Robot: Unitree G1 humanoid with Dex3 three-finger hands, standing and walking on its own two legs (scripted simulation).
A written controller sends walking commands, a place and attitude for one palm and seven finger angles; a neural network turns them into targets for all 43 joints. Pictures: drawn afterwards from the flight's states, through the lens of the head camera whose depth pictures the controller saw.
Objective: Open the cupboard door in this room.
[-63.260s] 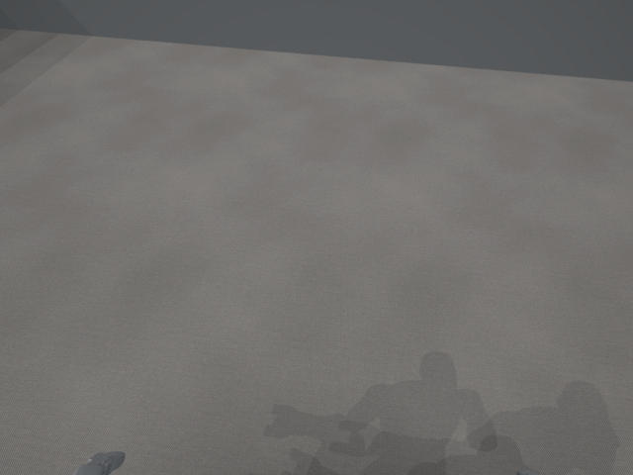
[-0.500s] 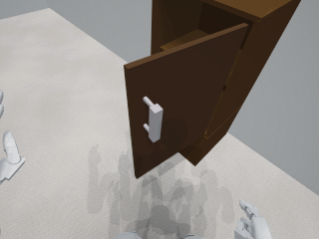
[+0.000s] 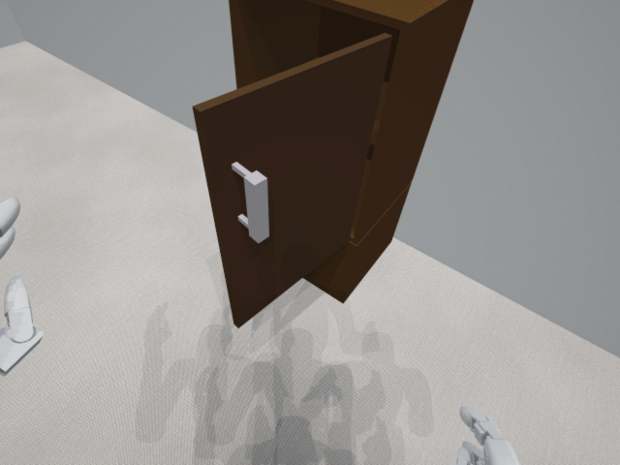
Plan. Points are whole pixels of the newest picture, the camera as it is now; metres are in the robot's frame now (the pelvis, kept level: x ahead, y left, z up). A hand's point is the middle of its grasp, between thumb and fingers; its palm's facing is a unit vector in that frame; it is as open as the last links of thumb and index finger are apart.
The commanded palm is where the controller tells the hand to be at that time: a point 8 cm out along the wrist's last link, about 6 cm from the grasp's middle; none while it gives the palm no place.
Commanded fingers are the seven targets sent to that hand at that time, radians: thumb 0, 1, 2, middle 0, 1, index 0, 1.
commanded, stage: stop stepping back and stand still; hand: left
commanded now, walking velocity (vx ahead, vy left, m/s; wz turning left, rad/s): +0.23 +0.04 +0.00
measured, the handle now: (249, 202) +0.50 +0.14 +0.04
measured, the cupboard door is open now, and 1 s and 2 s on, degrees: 81 81 81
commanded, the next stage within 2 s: let the arm hang, fingers relaxed in 0.62 s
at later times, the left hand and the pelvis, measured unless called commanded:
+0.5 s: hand out of the picture +0.14 +0.29 +0.17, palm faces +0.52 -0.76 -0.39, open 7.4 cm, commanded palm +0.08 +0.32 +0.19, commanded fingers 0.00 0.90 0.90 -0.20 -0.30 -0.20 -0.30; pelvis -0.05 +0.01 +0.00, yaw +2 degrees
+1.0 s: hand out of the picture +0.00 +0.19 -0.16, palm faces +0.11 -0.98 -0.16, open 7.2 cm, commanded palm none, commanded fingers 0.00 0.90 0.90 -0.20 -0.30 -0.20 -0.30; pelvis -0.07 +0.02 +0.00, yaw +4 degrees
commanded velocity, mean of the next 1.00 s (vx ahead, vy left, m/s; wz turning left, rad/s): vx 0.06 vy -0.01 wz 0.00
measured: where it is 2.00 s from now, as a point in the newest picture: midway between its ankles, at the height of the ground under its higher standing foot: outside the picture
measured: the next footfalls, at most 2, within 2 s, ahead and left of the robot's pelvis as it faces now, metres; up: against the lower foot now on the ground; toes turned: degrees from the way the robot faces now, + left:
left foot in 0.02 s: +0.10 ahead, +0.09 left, +0.00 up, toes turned +3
left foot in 0.46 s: -0.02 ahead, +0.14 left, +0.00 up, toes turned +6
